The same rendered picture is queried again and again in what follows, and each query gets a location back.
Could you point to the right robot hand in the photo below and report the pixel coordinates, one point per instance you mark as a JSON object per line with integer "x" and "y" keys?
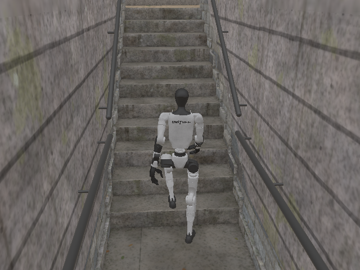
{"x": 193, "y": 147}

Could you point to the robot left forearm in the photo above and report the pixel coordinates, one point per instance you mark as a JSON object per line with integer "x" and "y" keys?
{"x": 156, "y": 154}

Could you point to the left robot hand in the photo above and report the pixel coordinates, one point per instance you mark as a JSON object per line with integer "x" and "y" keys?
{"x": 152, "y": 173}

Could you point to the robot left upper arm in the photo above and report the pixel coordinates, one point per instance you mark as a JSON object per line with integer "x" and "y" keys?
{"x": 161, "y": 127}

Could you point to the right robot shin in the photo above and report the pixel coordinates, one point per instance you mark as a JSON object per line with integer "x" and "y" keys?
{"x": 190, "y": 214}

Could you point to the humanoid robot head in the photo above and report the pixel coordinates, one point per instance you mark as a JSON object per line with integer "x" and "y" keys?
{"x": 181, "y": 97}

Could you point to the robot right forearm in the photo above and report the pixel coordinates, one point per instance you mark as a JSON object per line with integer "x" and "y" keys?
{"x": 198, "y": 145}

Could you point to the robot right upper arm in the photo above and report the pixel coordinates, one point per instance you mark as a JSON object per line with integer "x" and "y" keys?
{"x": 199, "y": 127}

